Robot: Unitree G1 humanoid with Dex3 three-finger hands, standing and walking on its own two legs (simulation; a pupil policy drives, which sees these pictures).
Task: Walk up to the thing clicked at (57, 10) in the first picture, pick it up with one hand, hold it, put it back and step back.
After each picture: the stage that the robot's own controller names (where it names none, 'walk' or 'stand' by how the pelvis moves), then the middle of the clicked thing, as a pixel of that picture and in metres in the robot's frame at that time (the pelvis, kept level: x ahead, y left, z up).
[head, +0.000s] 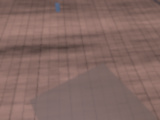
stand; (57, 7) +2.23 +0.32 -0.72
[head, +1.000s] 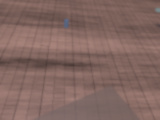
walk; (66, 23) +2.11 +0.11 -0.70
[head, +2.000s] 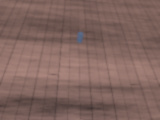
walk; (80, 37) +1.46 -0.07 -0.70
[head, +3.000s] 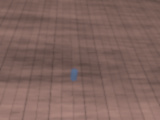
walk; (73, 74) +0.97 -0.01 -0.71
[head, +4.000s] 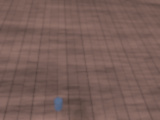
walk; (58, 104) +0.63 +0.12 -0.71
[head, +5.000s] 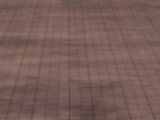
stand; out of the picture +0.45 +0.15 -0.71
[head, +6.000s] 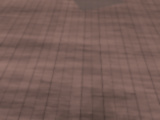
stand; out of the picture +0.40 +0.10 -0.72
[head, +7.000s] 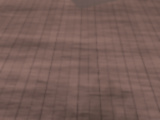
stand; out of the picture +0.39 +0.13 -0.72
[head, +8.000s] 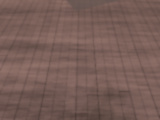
stand; out of the picture +0.40 +0.14 -0.72
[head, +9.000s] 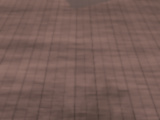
stand; out of the picture +0.38 +0.14 -0.73
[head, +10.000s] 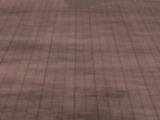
stand; out of the picture +0.39 +0.14 -0.72
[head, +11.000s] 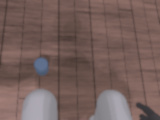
go down; (41, 67) +0.45 +0.16 -0.39
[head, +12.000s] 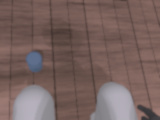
go down; (34, 62) +0.46 +0.17 -0.31
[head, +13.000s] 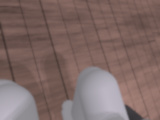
close in; out of the picture +0.45 +0.21 -0.23
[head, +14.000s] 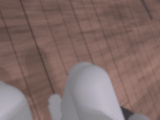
close; out of the picture +0.45 +0.23 -0.22
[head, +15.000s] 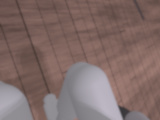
lift; out of the picture +0.43 +0.21 -0.23
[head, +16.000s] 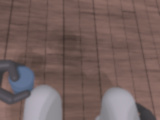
lift; (22, 83) +0.32 +0.21 -0.07
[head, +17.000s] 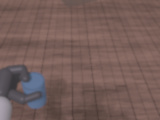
hold; (35, 91) +0.33 +0.15 +0.05
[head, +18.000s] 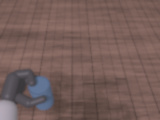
hold; (42, 93) +0.32 +0.14 +0.01
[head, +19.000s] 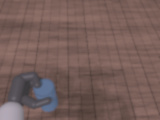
crouch; (46, 95) +0.33 +0.12 -0.03
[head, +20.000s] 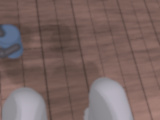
lower; (10, 42) +0.48 +0.18 -0.09
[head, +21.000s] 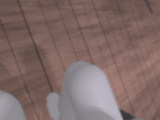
lower; out of the picture +0.46 +0.24 -0.23
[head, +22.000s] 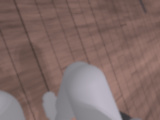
lower; out of the picture +0.45 +0.24 -0.24
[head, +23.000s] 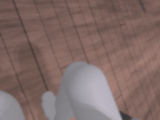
lower; out of the picture +0.45 +0.24 -0.24
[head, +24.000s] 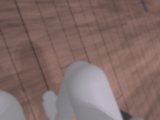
lower; out of the picture +0.45 +0.24 -0.24
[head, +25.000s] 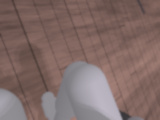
open; out of the picture +0.44 +0.21 -0.24
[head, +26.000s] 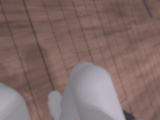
stand; out of the picture +0.44 +0.21 -0.24
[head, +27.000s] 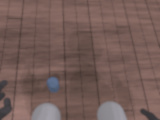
walk; (53, 85) +0.44 +0.13 -0.47
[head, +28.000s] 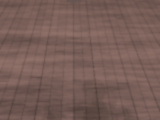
stand; out of the picture +0.39 +0.11 -0.66
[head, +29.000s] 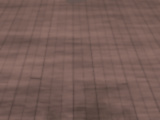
stand; out of the picture +0.39 +0.12 -0.67
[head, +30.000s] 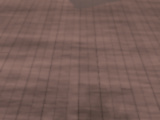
stand; out of the picture +0.40 +0.09 -0.71
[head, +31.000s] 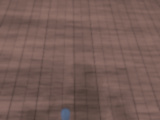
walk; (65, 115) +0.43 +0.06 -0.70
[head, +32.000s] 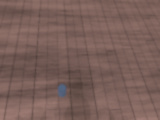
walk; (62, 90) +0.62 +0.09 -0.71
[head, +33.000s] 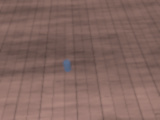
walk; (67, 65) +0.94 +0.20 -0.70
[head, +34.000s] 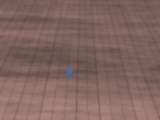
stand; (70, 73) +1.02 +0.10 -0.72
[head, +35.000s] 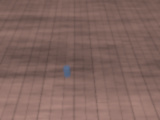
stand; (67, 71) +1.02 +0.14 -0.73
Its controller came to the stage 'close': yes
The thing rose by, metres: 0.71
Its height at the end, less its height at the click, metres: +0.00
